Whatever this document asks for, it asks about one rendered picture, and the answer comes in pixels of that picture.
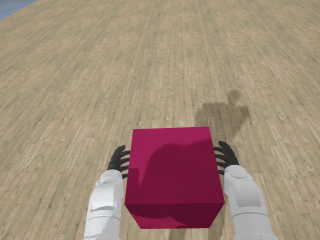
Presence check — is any robot left forearm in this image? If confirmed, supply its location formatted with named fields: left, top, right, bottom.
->
left=82, top=169, right=124, bottom=240

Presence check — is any robot left hand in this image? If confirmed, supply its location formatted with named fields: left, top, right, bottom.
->
left=107, top=145, right=131, bottom=179

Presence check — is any carton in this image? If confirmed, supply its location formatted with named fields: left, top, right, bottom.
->
left=124, top=126, right=225, bottom=229

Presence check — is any robot right forearm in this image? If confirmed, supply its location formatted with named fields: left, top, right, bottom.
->
left=224, top=165, right=278, bottom=240

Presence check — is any robot right hand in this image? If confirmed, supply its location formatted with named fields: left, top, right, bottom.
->
left=213, top=141, right=239, bottom=175

